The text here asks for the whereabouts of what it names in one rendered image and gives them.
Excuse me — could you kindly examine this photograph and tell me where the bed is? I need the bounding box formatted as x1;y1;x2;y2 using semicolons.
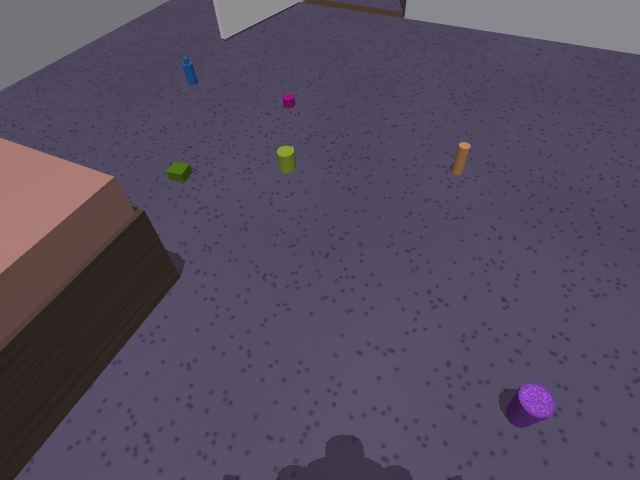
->
0;138;180;480

